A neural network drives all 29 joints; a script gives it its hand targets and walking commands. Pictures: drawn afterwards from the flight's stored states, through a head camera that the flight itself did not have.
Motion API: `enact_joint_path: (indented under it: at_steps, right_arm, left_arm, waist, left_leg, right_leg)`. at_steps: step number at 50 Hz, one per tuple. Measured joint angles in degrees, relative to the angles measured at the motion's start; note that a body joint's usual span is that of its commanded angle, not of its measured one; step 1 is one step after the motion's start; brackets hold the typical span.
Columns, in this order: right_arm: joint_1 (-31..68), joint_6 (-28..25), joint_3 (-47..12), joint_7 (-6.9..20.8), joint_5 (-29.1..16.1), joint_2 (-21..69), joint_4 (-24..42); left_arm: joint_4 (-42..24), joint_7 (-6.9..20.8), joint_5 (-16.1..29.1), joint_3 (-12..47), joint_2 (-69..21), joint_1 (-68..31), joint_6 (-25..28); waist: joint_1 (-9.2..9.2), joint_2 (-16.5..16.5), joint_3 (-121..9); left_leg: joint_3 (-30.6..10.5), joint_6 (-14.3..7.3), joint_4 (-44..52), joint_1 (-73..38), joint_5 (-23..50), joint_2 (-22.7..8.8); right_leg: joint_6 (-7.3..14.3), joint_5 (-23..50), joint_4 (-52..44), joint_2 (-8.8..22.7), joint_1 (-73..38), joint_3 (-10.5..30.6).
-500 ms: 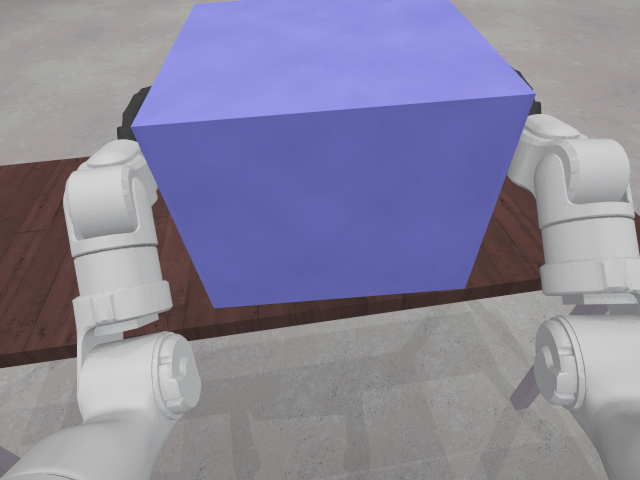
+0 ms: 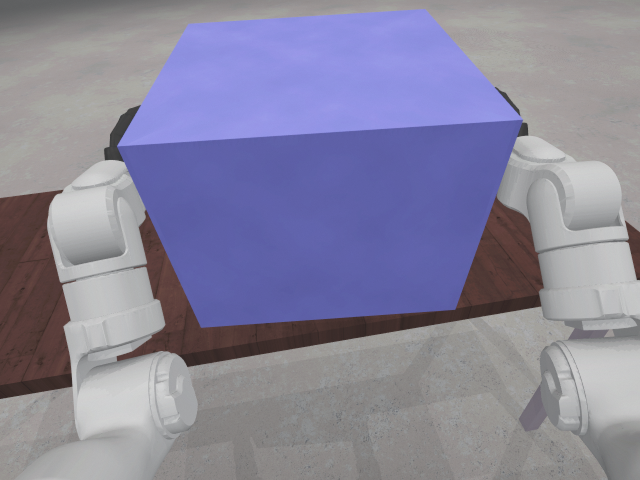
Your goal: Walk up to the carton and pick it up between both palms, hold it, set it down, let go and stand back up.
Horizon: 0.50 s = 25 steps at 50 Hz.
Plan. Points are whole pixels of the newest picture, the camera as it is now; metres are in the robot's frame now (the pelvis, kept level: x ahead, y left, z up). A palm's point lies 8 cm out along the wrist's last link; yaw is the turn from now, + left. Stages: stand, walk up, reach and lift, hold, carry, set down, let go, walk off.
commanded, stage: hold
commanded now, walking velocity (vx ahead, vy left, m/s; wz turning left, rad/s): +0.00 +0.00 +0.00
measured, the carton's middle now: (317, 162) +0.42 +0.00 +0.24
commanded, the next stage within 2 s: none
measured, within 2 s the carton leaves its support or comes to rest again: neither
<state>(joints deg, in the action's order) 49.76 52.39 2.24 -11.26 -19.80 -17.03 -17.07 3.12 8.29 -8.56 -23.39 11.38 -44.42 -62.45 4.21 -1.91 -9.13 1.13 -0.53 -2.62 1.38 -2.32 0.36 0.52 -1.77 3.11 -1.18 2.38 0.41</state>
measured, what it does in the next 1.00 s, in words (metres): stands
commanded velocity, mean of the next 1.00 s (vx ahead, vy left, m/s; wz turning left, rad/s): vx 0.00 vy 0.00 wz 0.00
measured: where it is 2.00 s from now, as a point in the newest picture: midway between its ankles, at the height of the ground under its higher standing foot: outside the picture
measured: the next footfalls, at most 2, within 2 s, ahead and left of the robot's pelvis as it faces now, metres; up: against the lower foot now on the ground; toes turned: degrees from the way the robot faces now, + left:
none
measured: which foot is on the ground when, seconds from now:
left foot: down 0.00-1.00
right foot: down 0.00-1.00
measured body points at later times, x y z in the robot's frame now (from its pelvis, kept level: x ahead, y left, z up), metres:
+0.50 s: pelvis -0.02 +0.01 +0.00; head -0.05 +0.01 +0.45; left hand +0.38 +0.21 +0.27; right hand +0.38 -0.19 +0.28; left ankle -0.01 +0.11 -0.76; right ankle +0.00 -0.11 -0.76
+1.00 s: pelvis -0.01 +0.00 +0.00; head -0.06 +0.00 +0.45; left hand +0.37 +0.20 +0.27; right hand +0.37 -0.20 +0.27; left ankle -0.01 +0.11 -0.76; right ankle +0.00 -0.11 -0.76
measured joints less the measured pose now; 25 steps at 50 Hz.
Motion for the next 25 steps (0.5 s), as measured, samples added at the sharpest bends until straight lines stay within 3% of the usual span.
enact_joint_path:
  at_steps: [17,25]
  right_arm:
    - [6.39,0.74,2.17,-0.41,0.49,0.12,-6.76]
    - [5.84,0.68,2.06,-0.16,0.03,-0.53,-6.32]
  left_arm:
    - [9.44,0.5,0.36,1.52,3.24,-6.42,1.79]
    - [8.07,0.0,0.9,3.05,3.1,-5.01,1.96]
  waist:
    - [-1.02,0.94,-1.76]
    - [-0.45,1.17,-2.33]
  left_leg:
    - [0.12,-0.35,-2.99,4.61,-0.27,0.4]
    - [0.35,-0.5,-3.51,7.3,0.07,0.55]
  right_leg:
    - [-0.3,0.1,2.26,0.41,4.25,0.1]
    - [-0.44,0.9,2.06,0.58,6.68,0.33]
